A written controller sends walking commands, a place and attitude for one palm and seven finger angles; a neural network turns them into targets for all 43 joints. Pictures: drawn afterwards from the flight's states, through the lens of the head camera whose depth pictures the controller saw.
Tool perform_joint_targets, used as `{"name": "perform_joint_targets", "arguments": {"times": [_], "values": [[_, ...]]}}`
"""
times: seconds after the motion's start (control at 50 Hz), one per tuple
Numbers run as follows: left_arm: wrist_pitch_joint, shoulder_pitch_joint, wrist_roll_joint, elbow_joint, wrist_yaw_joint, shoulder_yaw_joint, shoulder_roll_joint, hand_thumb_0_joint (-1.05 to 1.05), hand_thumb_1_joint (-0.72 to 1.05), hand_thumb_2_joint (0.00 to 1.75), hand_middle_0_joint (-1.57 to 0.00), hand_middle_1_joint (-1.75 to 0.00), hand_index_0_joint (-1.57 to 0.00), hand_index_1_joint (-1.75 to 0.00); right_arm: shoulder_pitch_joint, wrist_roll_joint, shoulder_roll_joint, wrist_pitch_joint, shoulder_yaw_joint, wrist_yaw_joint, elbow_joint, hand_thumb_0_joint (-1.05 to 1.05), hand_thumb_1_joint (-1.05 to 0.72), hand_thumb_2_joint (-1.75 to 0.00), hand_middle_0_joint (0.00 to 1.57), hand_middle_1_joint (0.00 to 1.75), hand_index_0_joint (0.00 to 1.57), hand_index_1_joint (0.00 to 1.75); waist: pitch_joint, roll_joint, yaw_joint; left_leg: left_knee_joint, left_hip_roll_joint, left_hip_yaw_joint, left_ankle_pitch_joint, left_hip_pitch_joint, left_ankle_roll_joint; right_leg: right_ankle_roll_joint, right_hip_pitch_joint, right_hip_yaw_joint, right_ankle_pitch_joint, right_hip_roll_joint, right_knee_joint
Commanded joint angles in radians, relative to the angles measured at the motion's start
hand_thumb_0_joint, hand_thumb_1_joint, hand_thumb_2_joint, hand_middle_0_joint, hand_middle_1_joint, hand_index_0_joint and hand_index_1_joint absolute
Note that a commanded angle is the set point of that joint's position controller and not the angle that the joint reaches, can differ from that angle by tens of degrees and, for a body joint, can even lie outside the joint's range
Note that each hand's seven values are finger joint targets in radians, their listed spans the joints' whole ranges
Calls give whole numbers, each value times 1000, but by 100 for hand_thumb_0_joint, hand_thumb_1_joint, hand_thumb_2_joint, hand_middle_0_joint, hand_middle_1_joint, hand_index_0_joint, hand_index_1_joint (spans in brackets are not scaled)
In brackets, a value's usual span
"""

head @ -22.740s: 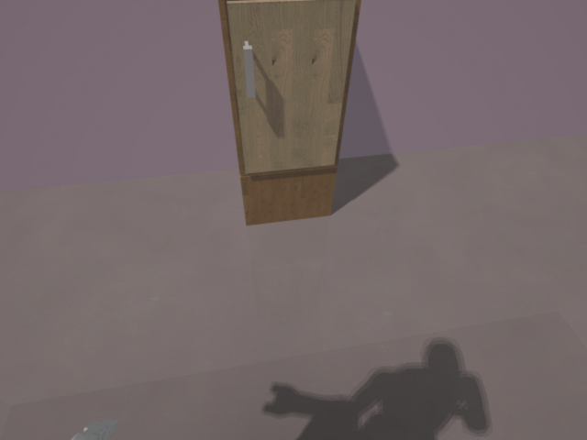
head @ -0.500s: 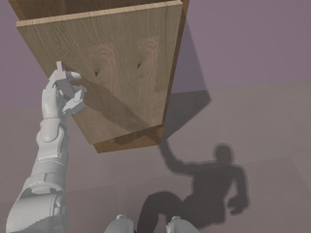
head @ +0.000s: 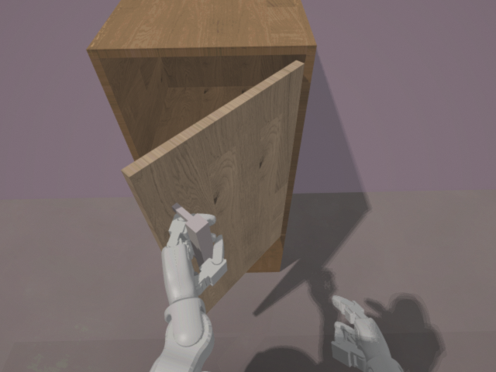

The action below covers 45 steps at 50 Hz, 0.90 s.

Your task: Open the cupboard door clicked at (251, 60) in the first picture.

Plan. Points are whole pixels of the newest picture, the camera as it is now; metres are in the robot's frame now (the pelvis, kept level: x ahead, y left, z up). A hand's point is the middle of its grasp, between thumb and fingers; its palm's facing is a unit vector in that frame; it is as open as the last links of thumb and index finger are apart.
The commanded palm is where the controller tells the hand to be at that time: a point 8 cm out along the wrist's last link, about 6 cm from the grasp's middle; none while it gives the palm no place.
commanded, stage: open thumb and fingers to let go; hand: left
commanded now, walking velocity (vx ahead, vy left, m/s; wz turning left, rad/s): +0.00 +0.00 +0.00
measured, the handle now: (194, 239) +0.32 +0.11 +0.04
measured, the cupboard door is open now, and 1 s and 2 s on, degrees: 47 47 49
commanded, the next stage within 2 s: slide the hand sideways off the handle in 0.92 s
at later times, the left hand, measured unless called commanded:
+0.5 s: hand (224, 260) +0.29 +0.05 +0.04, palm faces +0.44 -0.90 -0.05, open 10.3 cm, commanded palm +0.24 +0.10 +0.04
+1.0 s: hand (223, 266) +0.28 +0.05 +0.04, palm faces +0.37 -0.93 -0.03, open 15.3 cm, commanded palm +0.23 +0.10 +0.04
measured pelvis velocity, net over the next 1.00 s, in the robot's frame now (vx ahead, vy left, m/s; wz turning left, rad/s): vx -0.03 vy -0.02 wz -0.01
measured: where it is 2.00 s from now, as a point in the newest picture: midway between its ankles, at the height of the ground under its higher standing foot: outside the picture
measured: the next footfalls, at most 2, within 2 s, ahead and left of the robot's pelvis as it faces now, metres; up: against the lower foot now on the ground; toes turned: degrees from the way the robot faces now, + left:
none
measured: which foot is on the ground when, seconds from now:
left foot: down 0.00-1.00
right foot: down 0.00-1.00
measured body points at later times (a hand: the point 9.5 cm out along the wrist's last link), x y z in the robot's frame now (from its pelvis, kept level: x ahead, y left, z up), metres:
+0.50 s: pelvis -0.02 -0.05 -0.01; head +0.04 -0.09 +0.44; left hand +0.26 +0.10 +0.04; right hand +0.14 -0.28 -0.13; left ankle +0.00 +0.13 -0.68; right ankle -0.03 -0.07 -0.68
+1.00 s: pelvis -0.03 -0.02 -0.01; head +0.02 -0.05 +0.44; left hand +0.25 +0.10 +0.04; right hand +0.15 -0.24 -0.12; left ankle +0.00 +0.13 -0.68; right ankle -0.03 -0.07 -0.68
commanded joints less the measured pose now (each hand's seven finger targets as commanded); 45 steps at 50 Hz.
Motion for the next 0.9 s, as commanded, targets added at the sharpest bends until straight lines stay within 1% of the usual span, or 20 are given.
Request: {"name": "perform_joint_targets", "arguments": {"times": [0.0, 0.02, 0.04, 0.06, 0.08, 0.1, 0.2, 0.24, 0.3, 0.34, 0.42, 0.44, 0.48, 0.52, 0.68, 0.74, 0.8, 0.82, 0.84, 0.88], "values": [[-26, -79, 12, -180, 66, 27, -131, 0, 90, 90, -40, -135, -40, -135, -57, -4, -116, -46, -43, -28, -111, 0, -90, -90, 20, 30, 20, 30, -135, -75, 2, -58, -27, -44, 273, 117, 5, 71, 99, 68, 510, -54, -164], [-25, -112, 18, -172, 71, 14, -145, 0, 90, 90, -40, -135, -40, -135, -60, -8, -115, -52, -43, -29, -107, 0, -90, -90, 20, 30, 20, 30, -144, -68, -5, -49, -30, -43, 261, 113, 5, 77, 93, 79, 513, -63, -169], [-23, -151, 22, -162, 75, 1, -155, 0, 90, 90, -40, -135, -40, -135, -57, -8, -112, -60, -45, -31, -102, 0, -90, -90, 20, 30, 20, 30, -124, -99, -21, -41, -31, -49, 246, 101, 6, 83, 86, 96, 508, -71, -188], [-26, -191, 24, -140, 82, -6, -168, 0, 90, 90, -40, -135, -40, -135, -65, -10, -113, -67, -45, -31, -91, 0, -90, -90, 20, 30, 20, 30, -121, -95, -28, -33, -32, -52, 230, 95, 6, 87, 68, 106, 496, -79, -192], [-37, -293, 26, -127, 98, 41, -118, 0, 90, 90, -40, -135, -40, -135, -58, -14, -116, -71, -45, -37, -74, 0, -90, -90, 20, 30, 20, 30, -129, -101, -38, -19, -35, -56, 209, 68, 5, 96, 60, 129, 476, -92, -197], [-43, -275, 29, -107, 98, 52, -112, 0, 83, 87, -40, -134, -40, -134, -58, -18, -113, -74, -48, -42, -72, 0, -90, -90, 20, 30, 20, 30, -146, -100, -24, -15, -39, -59, 198, 50, 2, 99, 79, 153, 465, -101, -203], [-76, -250, 11, -102, 62, 78, -70, 0, 48, 72, -37, -130, -37, -130, -29, -16, -116, -84, -63, -53, -64, 0, -90, -90, 20, 30, 20, 30, -233, -167, -17, -10, -45, -63, 205, -24, -3, 130, 231, 246, 645, -151, -214], [-94, -279, 8, -109, 42, 87, -45, 0, 34, 66, -36, -129, -36, -129, -23, -13, -122, -82, -69, -55, -55, 0, -90, -90, 20, 30, 20, 30, -253, -172, -24, -5, -43, -66, 208, -46, -2, 141, 266, 277, 709, -164, -210], [-126, -283, 7, -133, 27, 88, -38, 0, 13, 57, -35, -127, -35, -127, -13, -11, -125, -87, -76, -53, -48, 0, -90, -90, 20, 30, 20, 30, -258, -137, -20, -6, -41, -67, 204, -46, 0, 138, 259, 270, 701, -165, -198], [-145, -267, 6, -119, 18, 95, -29, 0, -1, 51, -33, -125, -33, -125, -13, -11, -128, -91, -80, -52, -42, 0, -90, -90, 20, 30, 20, 30, -250, -162, -23, -1, -39, -76, 191, -65, 2, 140, 253, 279, 683, -165, -198], [-176, -231, -25, -126, 3, 120, -14, 0, -29, 39, -32, -122, -32, -122, -15, -8, -134, -100, -86, -52, -42, 0, -90, -90, 20, 30, 20, 30, -254, -173, -13, 2, -43, -80, 167, -90, 0, 148, 274, 300, 675, -172, -201], [-179, -239, -29, -114, 0, 133, 5, 0, -36, 36, -31, -122, -31, -122, -19, -6, -137, -100, -85, -52, -41, 0, -90, -90, 20, 30, 20, 30, -234, -170, -13, 8, -43, -83, 154, -107, -1, 153, 266, 319, 647, -177, -213], [-189, -230, -36, -124, 1, 142, 8, 0, -50, 30, -30, -120, -30, -120, -21, -7, -136, -102, -88, -52, -38, 0, -90, -90, 20, 30, 20, 30, -239, -150, -8, 12, -45, -82, 149, -110, -1, 149, 271, 328, 628, -179, -214], [-193, -246, -42, -118, 4, 149, 12, 0, -50, 30, -30, -120, -30, -120, -25, -6, -137, -104, -88, -54, -35, 0, -90, -90, 20, 30, 20, 30, -231, -154, -11, 16, -45, -84, 143, -112, 0, 149, 254, 330, 605, -179, -217], [-196, -240, -44, -99, 14, 158, 12, 0, -50, 30, -23, -80, -23, -80, -30, -7, -138, -110, -89, -56, -40, 0, -90, -90, 20, 30, 20, 30, -219, -175, -7, 17, -47, -85, 140, -110, 3, 149, 237, 327, 578, -175, -218], [-186, -226, -28, -94, 20, 143, -2, 0, -50, 30, -21, -65, -21, -65, -23, -9, -138, -108, -89, -56, -45, 0, -90, -90, 20, 30, 20, 30, -225, -175, -10, 12, -46, -83, 157, -91, 6, 141, 222, 299, 591, -163, -204], [-185, -243, -14, -119, 29, 112, -30, 0, -50, 30, -18, -50, -18, -50, -23, -9, -134, -111, -89, -56, -54, 0, -90, -90, 20, 30, 20, 30, -236, -133, -10, 5, -46, -74, 163, -55, 9, 127, 186, 262, 534, -149, -193], [-185, -257, -10, -116, 31, 110, -28, 0, -50, 30, -18, -45, -18, -45, -22, -9, -134, -112, -88, -56, -51, 0, -90, -90, 20, 30, 20, 30, -223, -132, -18, 6, -45, -73, 163, -49, 9, 125, 168, 255, 525, -146, -194], [-181, -246, -10, -105, 34, 115, -28, 0, -50, 30, -17, -40, -17, -40, -21, -10, -132, -112, -87, -58, -52, 0, -90, -90, 20, 30, 20, 30, -223, -158, -13, 6, -45, -76, 161, -55, 9, 124, 171, 253, 507, -143, -198], [-177, -278, -8, -96, 47, 112, -35, 0, -50, 30, -15, -30, -15, -30, -32, -10, -129, -113, -85, -61, -52, 0, -90, -90, 20, 30, 20, 30, -210, -152, -18, 6, -46, -72, 149, -51, 9, 121, 149, 246, 460, -140, -203]]}}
